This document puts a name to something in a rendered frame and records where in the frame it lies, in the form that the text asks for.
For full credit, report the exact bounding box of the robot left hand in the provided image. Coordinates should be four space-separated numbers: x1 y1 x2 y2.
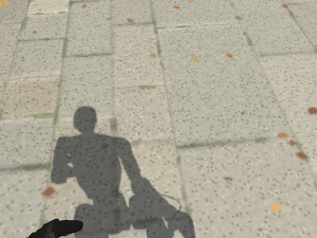
27 218 83 238

